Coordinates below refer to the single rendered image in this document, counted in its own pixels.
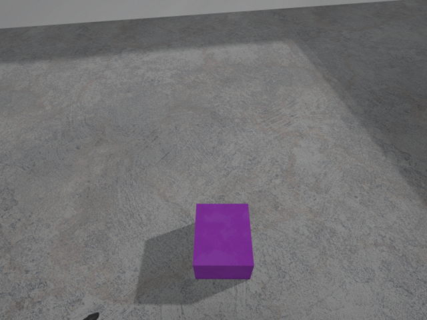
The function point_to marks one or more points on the carton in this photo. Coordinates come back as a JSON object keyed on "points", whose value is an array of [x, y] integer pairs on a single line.
{"points": [[222, 242]]}

